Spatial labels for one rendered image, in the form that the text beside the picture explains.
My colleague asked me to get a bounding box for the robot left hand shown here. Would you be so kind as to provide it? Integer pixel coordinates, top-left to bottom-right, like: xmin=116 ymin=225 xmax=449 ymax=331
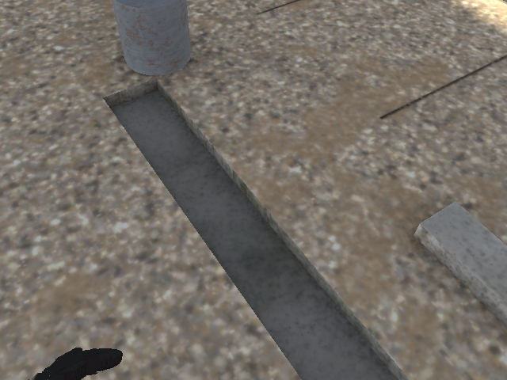
xmin=32 ymin=348 xmax=123 ymax=380

